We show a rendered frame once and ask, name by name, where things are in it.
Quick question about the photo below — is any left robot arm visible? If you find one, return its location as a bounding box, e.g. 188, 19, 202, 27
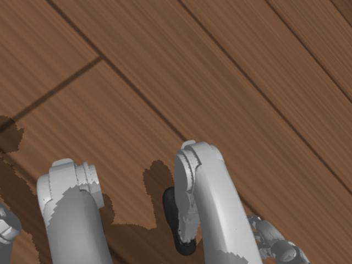
0, 199, 22, 264

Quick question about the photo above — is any right robot arm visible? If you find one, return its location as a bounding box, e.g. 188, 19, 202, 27
271, 240, 311, 264

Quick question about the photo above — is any right robot hand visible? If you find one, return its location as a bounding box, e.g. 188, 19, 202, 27
247, 214, 285, 259

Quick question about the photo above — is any right robot foot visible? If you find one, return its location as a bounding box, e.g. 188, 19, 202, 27
162, 186, 196, 256

